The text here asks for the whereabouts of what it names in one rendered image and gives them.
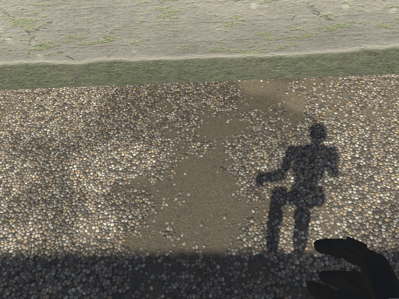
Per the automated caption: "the right robot hand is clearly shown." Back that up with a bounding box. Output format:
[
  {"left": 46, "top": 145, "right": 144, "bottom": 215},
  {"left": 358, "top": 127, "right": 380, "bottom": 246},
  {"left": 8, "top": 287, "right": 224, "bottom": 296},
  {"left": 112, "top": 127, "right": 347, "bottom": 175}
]
[{"left": 306, "top": 237, "right": 399, "bottom": 299}]

